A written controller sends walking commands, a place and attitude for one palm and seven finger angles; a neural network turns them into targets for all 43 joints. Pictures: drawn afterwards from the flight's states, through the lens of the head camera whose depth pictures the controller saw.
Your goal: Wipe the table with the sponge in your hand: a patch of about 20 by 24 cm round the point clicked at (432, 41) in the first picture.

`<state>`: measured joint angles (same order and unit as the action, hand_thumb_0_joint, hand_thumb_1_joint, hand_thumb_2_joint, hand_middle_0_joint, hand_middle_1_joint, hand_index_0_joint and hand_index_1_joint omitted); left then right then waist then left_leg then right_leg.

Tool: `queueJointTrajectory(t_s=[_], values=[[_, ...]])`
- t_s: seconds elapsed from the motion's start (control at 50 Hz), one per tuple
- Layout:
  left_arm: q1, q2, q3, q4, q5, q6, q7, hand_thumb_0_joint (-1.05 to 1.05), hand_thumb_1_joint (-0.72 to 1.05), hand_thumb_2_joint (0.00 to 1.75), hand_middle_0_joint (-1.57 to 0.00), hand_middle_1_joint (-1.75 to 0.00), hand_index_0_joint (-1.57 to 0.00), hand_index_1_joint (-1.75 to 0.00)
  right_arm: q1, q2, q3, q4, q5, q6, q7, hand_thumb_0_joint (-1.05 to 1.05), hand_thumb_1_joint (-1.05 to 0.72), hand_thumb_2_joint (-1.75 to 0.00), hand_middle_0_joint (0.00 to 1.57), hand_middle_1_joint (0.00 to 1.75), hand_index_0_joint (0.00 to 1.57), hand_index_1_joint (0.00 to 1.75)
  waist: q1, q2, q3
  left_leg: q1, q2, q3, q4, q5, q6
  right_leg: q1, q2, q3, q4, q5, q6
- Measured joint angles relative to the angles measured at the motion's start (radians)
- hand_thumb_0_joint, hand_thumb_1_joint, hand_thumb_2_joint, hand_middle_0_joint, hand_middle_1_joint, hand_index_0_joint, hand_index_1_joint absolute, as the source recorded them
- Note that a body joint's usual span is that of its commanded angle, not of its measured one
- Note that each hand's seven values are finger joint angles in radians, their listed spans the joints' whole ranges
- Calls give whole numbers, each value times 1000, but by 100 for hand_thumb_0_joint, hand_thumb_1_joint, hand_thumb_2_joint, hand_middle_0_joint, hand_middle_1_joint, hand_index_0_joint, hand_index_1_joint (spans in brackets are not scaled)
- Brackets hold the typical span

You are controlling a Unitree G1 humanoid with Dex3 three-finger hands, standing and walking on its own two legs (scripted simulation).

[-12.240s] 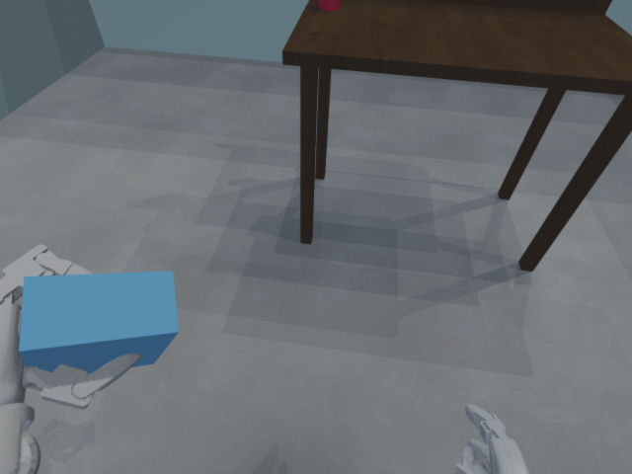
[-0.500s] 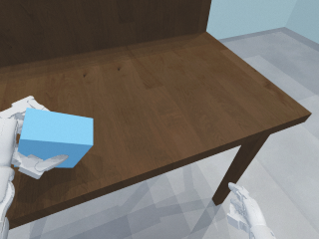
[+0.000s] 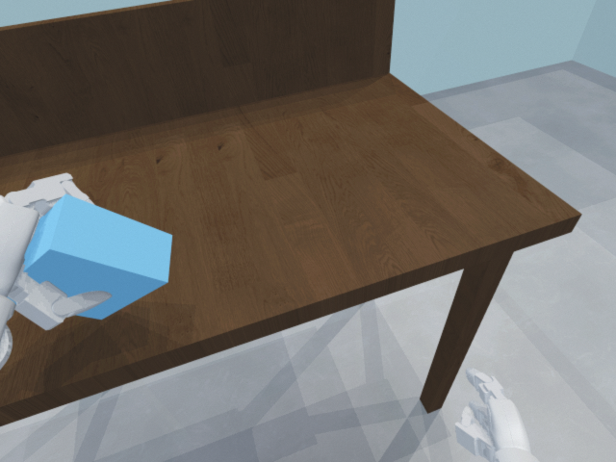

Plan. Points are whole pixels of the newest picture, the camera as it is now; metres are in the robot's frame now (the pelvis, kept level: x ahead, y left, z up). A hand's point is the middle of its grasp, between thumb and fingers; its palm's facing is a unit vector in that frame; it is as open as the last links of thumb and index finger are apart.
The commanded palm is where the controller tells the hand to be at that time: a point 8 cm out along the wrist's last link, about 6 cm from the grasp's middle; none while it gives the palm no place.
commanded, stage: turn the palm down, sponge in hand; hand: left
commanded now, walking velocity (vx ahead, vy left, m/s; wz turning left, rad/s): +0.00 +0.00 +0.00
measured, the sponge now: (102, 270) +0.25 +0.25 +0.19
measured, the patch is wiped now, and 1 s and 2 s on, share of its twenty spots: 0.00 0.00 0.00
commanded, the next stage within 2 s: move the sponge above the wiping area in 1.46 s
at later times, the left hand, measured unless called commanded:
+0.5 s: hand (8, 235) +0.24 +0.33 +0.24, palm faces +0.34 -0.29 -0.89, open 9.7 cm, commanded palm +0.19 +0.32 +0.30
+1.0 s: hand out of the picture +0.23 +0.33 +0.26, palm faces +0.36 -0.13 -0.92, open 9.7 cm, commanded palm +0.17 +0.32 +0.32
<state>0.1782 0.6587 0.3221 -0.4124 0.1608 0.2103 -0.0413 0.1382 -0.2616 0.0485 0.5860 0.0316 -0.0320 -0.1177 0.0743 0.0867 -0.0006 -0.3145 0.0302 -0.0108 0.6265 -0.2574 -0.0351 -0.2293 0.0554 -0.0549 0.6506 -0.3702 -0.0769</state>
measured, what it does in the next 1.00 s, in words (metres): stands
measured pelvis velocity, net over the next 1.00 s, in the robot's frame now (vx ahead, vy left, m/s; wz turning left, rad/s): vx -0.02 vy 0.04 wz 0.01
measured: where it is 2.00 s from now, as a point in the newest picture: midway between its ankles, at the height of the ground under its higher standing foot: outside the picture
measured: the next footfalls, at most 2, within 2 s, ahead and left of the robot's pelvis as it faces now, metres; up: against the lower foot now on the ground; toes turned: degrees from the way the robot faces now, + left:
none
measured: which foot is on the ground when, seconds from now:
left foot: down 0.00-1.00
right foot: down 0.00-1.00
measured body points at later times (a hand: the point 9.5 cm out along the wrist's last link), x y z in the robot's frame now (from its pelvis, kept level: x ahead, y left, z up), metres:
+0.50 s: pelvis +0.00 +0.03 +0.01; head -0.01 -0.01 +0.45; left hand +0.22 +0.34 +0.29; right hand +0.27 -0.16 -0.05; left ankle +0.05 +0.15 -0.72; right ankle -0.01 -0.06 -0.72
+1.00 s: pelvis -0.02 +0.04 +0.01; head -0.04 -0.01 +0.46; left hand +0.21 +0.33 +0.31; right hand +0.26 -0.14 -0.05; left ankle +0.05 +0.15 -0.72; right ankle -0.01 -0.06 -0.72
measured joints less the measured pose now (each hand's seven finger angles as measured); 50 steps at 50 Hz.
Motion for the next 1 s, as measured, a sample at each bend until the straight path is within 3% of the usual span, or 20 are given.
queueJointTrajectory(t_s=[0.08,0.2,0.34,0.44,0.58,0.68,0.82,1.0], values=[[20,28,31,-13,19,67,17,-1,-47,103,-78,-135,-78,-136,19,-27,-11,3,9,28,-1,1,-90,-90,20,30,20,30,5,5,-12,-1,-5,5,4,-12,1,-4,-5,5,10,-14,3],[25,45,27,-24,82,139,-24,-1,-47,103,-78,-135,-78,-136,15,-55,-23,3,20,42,-14,1,-90,-90,20,30,20,30,18,9,-11,-7,-15,9,10,-20,11,-10,-16,8,18,-24,12],[-23,43,-52,-77,160,153,-26,-1,-47,103,-78,-135,-78,-136,-32,-34,-16,-7,21,29,-21,1,-90,-90,20,30,20,30,33,4,-13,-3,-24,14,0,-13,23,-3,-25,12,1,-12,25],[-102,59,-88,-56,225,238,-30,-1,-47,103,-78,-135,-78,-136,-87,-12,15,-7,27,42,-8,1,-90,-90,20,30,20,30,42,9,-15,12,-32,19,-30,7,33,13,-33,17,-31,10,35],[-204,54,-170,-20,346,348,-115,-1,-47,103,-78,-135,-78,-136,-135,-2,34,9,48,66,-18,1,-90,-90,20,30,17,30,56,19,0,42,-47,21,-88,49,50,42,-48,18,-85,49,50],[-233,54,-225,-49,411,340,-143,-1,-47,103,-78,-135,-78,-136,-152,-5,43,26,42,64,-13,1,-90,-90,20,30,16,29,62,16,19,61,-55,28,-122,74,58,54,-55,25,-108,71,56],[-279,67,-221,-48,449,356,-126,-1,-47,104,-78,-135,-78,-136,-169,-6,42,50,43,71,-3,1,-90,-90,20,30,14,28,69,22,17,71,-59,30,-150,97,61,58,-59,27,-123,87,59],[-294,33,-235,-24,502,359,-122,-1,-47,104,-78,-135,-78,-136,-170,-9,45,54,49,70,6,1,-90,-90,20,30,14,28,77,31,12,72,-57,21,-160,110,54,56,-57,18,-122,91,52]])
